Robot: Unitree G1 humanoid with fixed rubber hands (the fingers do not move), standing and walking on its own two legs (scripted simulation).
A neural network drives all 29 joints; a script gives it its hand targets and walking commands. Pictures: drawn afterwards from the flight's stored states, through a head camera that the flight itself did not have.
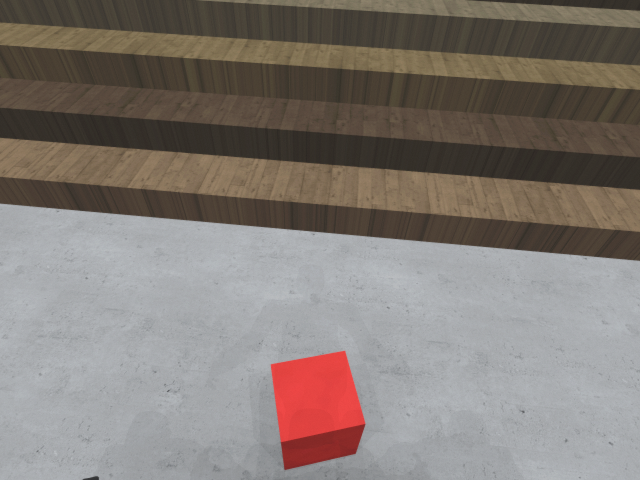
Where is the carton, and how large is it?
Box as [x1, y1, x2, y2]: [271, 351, 364, 469]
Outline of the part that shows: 344,351 271,364 284,469 355,453 364,426 364,420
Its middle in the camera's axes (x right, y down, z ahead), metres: -0.01 +0.49 +1.10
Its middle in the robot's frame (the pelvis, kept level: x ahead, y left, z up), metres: +0.47 +0.01 -0.66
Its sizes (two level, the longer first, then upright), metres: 0.210 0.200 0.250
